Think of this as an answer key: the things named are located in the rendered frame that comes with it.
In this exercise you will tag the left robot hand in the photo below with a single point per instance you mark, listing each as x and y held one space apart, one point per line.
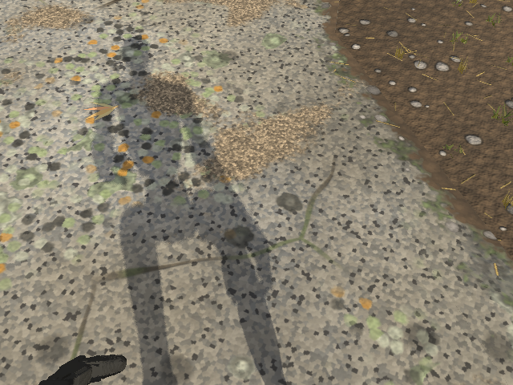
83 371

